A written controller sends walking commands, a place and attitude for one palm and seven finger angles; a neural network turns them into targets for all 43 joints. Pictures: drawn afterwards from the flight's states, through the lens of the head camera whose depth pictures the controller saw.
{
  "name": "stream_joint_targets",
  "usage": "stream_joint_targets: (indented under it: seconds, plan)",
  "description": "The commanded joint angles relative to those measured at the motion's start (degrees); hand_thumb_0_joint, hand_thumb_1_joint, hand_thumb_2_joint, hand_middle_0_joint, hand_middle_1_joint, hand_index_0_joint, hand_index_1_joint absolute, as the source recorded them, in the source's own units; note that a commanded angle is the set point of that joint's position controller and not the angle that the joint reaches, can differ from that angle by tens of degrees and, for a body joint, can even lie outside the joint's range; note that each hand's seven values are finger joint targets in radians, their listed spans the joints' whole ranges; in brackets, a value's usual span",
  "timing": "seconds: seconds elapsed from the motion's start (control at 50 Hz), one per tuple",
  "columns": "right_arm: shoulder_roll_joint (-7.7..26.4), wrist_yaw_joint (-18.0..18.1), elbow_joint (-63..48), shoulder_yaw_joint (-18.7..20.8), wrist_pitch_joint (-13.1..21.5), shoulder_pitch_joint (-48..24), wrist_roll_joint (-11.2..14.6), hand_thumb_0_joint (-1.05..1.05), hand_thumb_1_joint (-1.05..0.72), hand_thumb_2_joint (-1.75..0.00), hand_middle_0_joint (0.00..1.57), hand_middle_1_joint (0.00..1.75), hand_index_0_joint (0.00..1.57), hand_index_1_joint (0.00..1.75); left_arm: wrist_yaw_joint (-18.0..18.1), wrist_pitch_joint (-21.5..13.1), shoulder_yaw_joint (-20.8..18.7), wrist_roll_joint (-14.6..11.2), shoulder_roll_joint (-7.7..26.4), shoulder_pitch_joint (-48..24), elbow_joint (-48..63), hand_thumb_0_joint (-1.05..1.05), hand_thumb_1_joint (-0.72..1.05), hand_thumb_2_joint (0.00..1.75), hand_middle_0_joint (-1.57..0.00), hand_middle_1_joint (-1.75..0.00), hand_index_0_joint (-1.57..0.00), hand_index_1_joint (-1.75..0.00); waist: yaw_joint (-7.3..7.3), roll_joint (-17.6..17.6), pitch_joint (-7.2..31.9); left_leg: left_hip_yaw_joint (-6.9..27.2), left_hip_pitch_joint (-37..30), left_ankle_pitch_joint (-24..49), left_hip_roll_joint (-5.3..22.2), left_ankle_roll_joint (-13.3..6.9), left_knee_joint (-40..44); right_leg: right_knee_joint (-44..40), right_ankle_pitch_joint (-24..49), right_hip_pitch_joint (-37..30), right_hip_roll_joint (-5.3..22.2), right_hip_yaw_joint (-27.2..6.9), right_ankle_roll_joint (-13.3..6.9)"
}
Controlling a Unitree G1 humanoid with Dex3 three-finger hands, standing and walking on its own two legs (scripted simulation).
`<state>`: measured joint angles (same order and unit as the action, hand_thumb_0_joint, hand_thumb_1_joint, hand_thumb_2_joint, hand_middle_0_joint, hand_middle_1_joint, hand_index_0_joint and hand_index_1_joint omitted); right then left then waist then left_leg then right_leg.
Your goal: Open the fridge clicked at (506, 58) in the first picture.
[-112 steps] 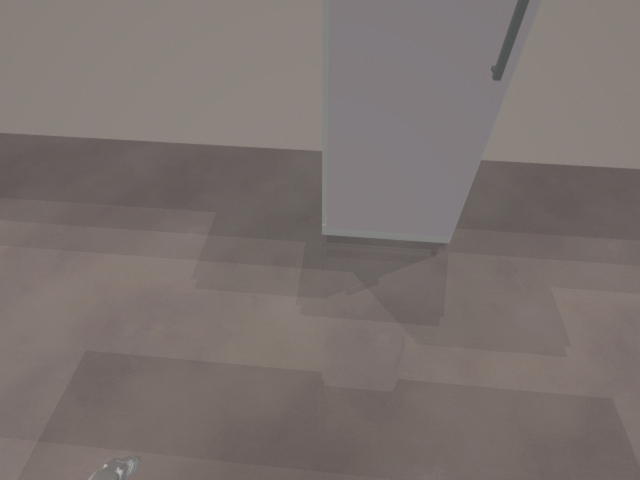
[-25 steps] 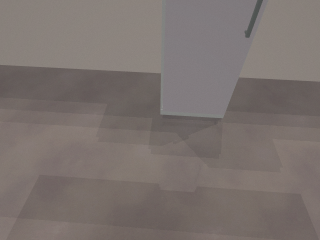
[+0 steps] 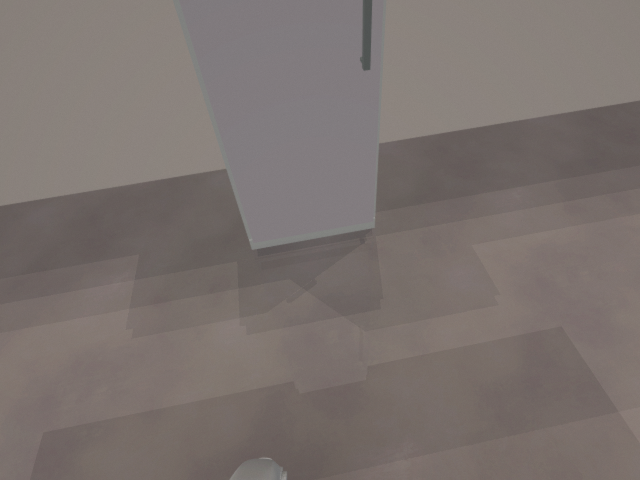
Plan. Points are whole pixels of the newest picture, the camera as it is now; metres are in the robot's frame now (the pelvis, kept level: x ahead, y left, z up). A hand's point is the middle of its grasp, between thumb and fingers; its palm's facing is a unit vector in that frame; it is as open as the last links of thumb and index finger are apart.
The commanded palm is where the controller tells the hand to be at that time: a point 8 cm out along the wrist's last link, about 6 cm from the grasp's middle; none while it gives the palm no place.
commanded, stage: walk to a spot facing it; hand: right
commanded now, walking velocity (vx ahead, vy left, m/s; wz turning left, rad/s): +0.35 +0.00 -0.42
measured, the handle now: out of the picture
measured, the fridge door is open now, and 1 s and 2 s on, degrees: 0 0 0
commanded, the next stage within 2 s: turn to face it in 0.74 s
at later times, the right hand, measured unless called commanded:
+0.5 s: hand (443, 410) +0.27 -0.15 -0.16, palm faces +0.26 +0.94 -0.21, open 7.3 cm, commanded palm none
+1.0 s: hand (490, 442) +0.24 -0.23 -0.21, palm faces +0.53 +0.83 -0.19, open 7.4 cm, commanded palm none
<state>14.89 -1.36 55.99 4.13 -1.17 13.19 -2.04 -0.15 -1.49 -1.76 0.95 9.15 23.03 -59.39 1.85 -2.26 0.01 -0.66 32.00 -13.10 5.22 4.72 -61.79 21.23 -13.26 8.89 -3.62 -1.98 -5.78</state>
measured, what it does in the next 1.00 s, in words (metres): walks ahead, turning right: left foot, then right foot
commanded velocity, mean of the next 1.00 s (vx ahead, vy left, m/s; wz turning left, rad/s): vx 0.17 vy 0.00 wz -0.32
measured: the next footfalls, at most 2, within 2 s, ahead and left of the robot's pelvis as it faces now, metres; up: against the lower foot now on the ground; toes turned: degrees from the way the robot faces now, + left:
left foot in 0.36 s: +0.29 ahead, +0.15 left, +0.00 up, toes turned -6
right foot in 0.82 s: +0.42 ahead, -0.13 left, +0.00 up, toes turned -34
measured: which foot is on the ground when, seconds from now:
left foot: up 0.00-0.34, down 0.36-0.82, up 0.84-1.00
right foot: down 0.00-0.36, up 0.38-0.80, down 0.82-1.00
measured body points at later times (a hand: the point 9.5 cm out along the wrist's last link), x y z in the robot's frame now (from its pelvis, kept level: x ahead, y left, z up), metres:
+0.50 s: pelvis +0.21 +0.05 -0.01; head +0.22 +0.06 +0.44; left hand +0.25 +0.31 -0.17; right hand +0.25 -0.20 -0.14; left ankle +0.25 +0.15 -0.75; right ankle +0.10 -0.04 -0.65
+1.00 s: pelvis +0.34 -0.06 -0.02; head +0.35 -0.11 +0.43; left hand +0.57 +0.08 -0.13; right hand +0.21 -0.27 -0.19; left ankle +0.37 +0.12 -0.65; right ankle +0.38 -0.11 -0.75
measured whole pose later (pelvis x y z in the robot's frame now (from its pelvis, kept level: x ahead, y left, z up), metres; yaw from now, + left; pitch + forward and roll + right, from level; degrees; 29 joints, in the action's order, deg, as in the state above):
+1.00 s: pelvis +0.34 -0.06 -0.02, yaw -27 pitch -2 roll +2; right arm 13.3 1.7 58.0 3.1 -0.7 16.9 -0.8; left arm 0.3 -1.6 -0.3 0.7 10.3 3.9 -53.0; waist -3.4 -2.8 -6.8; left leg -2.1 26.4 -23.1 6.7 3.9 -70.5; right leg 30.7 -11.2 18.3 -1.7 9.6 -7.9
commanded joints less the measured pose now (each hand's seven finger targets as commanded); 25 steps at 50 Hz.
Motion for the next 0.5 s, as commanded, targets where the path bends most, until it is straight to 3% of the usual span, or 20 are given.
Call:
stream_joint_targets:
  seconds: [0.0, 0.12, 0.14, 0.2, 0.24, 0.26, 0.28, 0.3, 0.32, 0.34, 0.36, 0.38, 0.4, 0.44, 0.46, 0.48]
  plan:
    - [3.0, 0.2, -6.3, 0.4, 2.2, -7.6, 0.3, 0.0, -0.9, -0.9, 0.2, 0.3, 0.2, 0.3, 1.1, -2.1, -2.9, -0.3, 10.5, 4.1, 2.2, 0.0, 0.9, 0.9, -0.2, -0.3, -0.2, -0.3, 1.51, 8.2, -4.6, 0.5, 11.6, 1.5, 1.3, 1.2, 2.3, -11.5, -2.9, -6.7, 14.8, -19.4, -5.2]
    - [2.1, 0.1, -8.1, 0.0, 3.1, -13.7, 0.7, 0.0, -0.9, -0.9, 0.2, 0.3, 0.2, 0.3, 1.5, -2.5, -3.1, 0.1, 10.3, 7.0, 0.7, 0.0, 0.9, 0.9, -0.2, -0.3, -0.2, -0.3, 3.06, 8.7, -5.1, 0.0, 12.0, -1.1, 0.9, 1.2, 12.0, -9.0, 9.2, -11.5, 15.4, -20.5, -7.1]
    - [1.9, 0.0, -8.4, -0.1, 3.3, -15.0, 0.7, 0.0, -0.9, -0.9, 0.2, 0.3, 0.2, 0.3, 1.6, -2.5, -3.0, 0.2, 10.2, 7.6, 0.4, 0.0, 0.9, 0.9, -0.2, -0.3, -0.2, -0.3, 3.51, 8.9, -5.1, -0.6, 11.4, -2.0, 0.2, 1.0, 13.6, -8.2, 12.0, -12.2, 15.1, -20.5, -7.0]
    - [1.0, 0.1, -9.1, -0.3, 3.8, -16.1, 1.0, 0.0, -0.9, -0.9, 0.2, 0.3, 0.2, 0.3, 1.8, -2.4, -3.1, 0.4, 10.6, 6.9, 0.2, 0.0, 0.9, 0.9, -0.2, -0.3, -0.2, -0.3, 3.1, 9.8, -5.0, -1.7, 6.6, -2.6, -1.1, 0.1, 19.8, -5.3, 19.6, -11.6, 14.3, -18.9, -6.0]
    - [0.9, 0.2, -8.7, -0.3, 4.2, -14.4, 1.1, 0.0, -0.9, -0.9, 0.2, 0.3, 0.2, 0.3, 1.8, -2.2, -3.1, 0.5, 10.8, 5.6, 0.3, 0.0, 0.9, 0.9, -0.2, -0.3, -0.2, -0.3, 2.12, 10.4, -4.3, -2.5, 0.1, -2.7, -2.7, -1.1, 24.2, -2.7, 24.6, -9.3, 13.6, -18.5, -5.1]
    - [1.0, 0.4, -8.2, -0.1, 4.4, -11.9, 1.2, 0.0, -0.9, -0.9, 0.2, 0.3, 0.2, 0.3, 1.9, -2.2, -3.2, 0.5, 11.1, 4.2, 0.4, 0.0, 0.9, 0.9, -0.2, -0.3, -0.2, -0.3, 0.55, 10.4, -3.7, -2.6, -6.0, -1.5, -3.2, -1.9, 27.6, -0.5, 28.0, -6.7, 13.2, -17.3, -4.2]
    - [2.1, 0.5, -6.6, 0.2, 4.8, -6.4, 1.1, 0.0, -0.9, -0.9, 0.2, 0.3, 0.2, 0.3, 1.8, -2.2, -3.2, 0.2, 11.4, 3.0, 0.6, 0.0, 0.9, 0.9, -0.2, -0.3, -0.2, -0.3, -2.22, 8.7, -1.4, -3.4, -15.5, 1.4, -4.6, -2.4, 31.9, 4.6, 31.4, -3.8, 11.8, -15.9, -2.7]
    - [4.5, 0.8, -4.4, 0.9, 5.5, 1.8, 0.9, 0.0, -0.9, -0.9, 0.2, 0.3, 0.2, 0.3, 1.6, -2.5, -3.4, -0.3, 11.5, 1.9, 1.0, 0.0, 0.9, 0.9, -0.2, -0.3, -0.2, -0.3, -6.08, 5.3, 3.1, -1.3, -29.6, 6.3, -2.5, -3.4, 35.9, 14.1, 31.1, 2.0, 10.0, -14.5, -0.5]
    - [10.5, 1.7, -2.4, 2.2, 6.2, 9.8, 0.2, 0.0, -0.9, -0.9, 0.2, 0.3, 0.2, 0.3, 0.9, -3.1, -3.0, -0.8, 8.7, 3.9, 1.8, 0.0, 0.9, 0.9, -0.2, -0.3, -0.2, -0.3, -8.58, -6.6, 10.1, 12.7, -47.1, 4.2, 11.6, -7.7, 38.3, 30.3, 13.3, 15.7, 4.7, -9.4, 2.7]
    - [14.8, 2.2, -1.2, 3.1, 6.1, 14.8, 0.7, 0.0, -0.9, -0.9, 0.2, 0.3, 0.2, 0.3, 0.8, -3.1, -2.6, -0.8, 6.9, 6.2, 3.6, 0.0, 0.9, 0.9, -0.2, -0.3, -0.2, -0.3, -7.78, -15.0, 16.3, 32.3, -53.9, 8.1, 26.2, -12.5, 42.7, 46.2, -18.0, 25.9, -2.1, -2.9, 5.0]
    - [12.9, 2.3, -1.6, 2.9, 5.6, 13.3, 1.1, 0.0, -0.9, -0.9, 0.2, 0.3, 0.2, 0.3, 0.7, -2.9, -3.4, -0.2, 8.7, 1.8, 4.1, 0.0, 0.9, 0.9, -0.2, -0.3, -0.2, -0.3, -8.18, -8.3, 10.1, 30.0, -46.3, 4.0, 24.8, -13.2, 44.2, 51.9, -17.5, 27.0, 2.5, -4.6, 3.7]
    - [10.2, 2.2, -2.3, 2.3, 5.7, 8.3, 0.8, 0.0, -0.9, -0.9, 0.2, 0.3, 0.2, 0.3, 0.1, -2.8, -3.5, -0.1, 7.8, 0.4, 4.1, 0.0, 0.9, 0.9, -0.2, -0.3, -0.2, -0.3, -6.22, -7.3, 4.3, 26.6, -38.5, -5.5, 22.7, -12.9, 46.6, 54.2, -12.4, 28.2, 5.1, -2.8, 3.5]
    - [7.7, 2.2, -2.9, 1.6, 5.8, 5.1, 0.8, 0.0, -0.9, -0.9, 0.2, 0.3, 0.2, 0.3, -0.5, -2.3, -3.2, 0.2, 6.9, -3.2, 4.3, 0.0, 0.9, 0.9, -0.2, -0.3, -0.2, -0.3, -5.42, -6.0, -0.5, 23.2, -30.3, -8.4, 20.9, -12.2, 48.6, 54.9, -9.1, 28.3, 7.1, -1.3, 3.8]
    - [2.8, 2.2, -2.8, 0.1, 6.2, 2.1, 0.7, 0.0, -0.9, -0.9, 0.2, 0.3, 0.2, 0.3, -1.4, -0.6, -3.0, 0.5, 5.1, -5.1, 4.1, 0.0, 0.9, 0.9, -0.2, -0.3, -0.2, -0.3, -2.33, -1.9, -5.2, 9.7, -20.7, -2.8, 17.3, -9.8, 49.7, 52.7, -4.6, 25.2, 9.3, -1.0, 4.4]
    - [2.1, 2.2, -2.8, -0.4, 6.4, 2.2, 0.6, 0.0, -0.9, -0.9, 0.2, 0.3, 0.2, 0.3, -1.7, 0.2, -2.8, 0.5, 4.1, -4.3, 3.9, 0.0, 0.9, 0.9, -0.2, -0.3, -0.2, -0.3, -1.26, -2.5, -5.2, 3.7, -20.0, 2.8, 15.1, -8.5, 49.3, 51.3, -3.0, 25.2, 8.8, 0.0, 5.0]
    - [1.5, 2.2, -2.5, -0.5, 6.5, 3.1, 0.5, 0.0, -0.9, -0.9, 0.2, 0.3, 0.2, 0.3, -1.9, 0.8, -2.7, 0.5, 3.8, -4.5, 3.9, 0.0, 0.9, 0.9, -0.2, -0.3, -0.2, -0.3, -0.94, -4.2, -4.9, 0.4, -20.0, 7.6, 14.0, -8.1, 48.9, 50.4, -1.8, 25.6, 8.8, 0.9, 5.5]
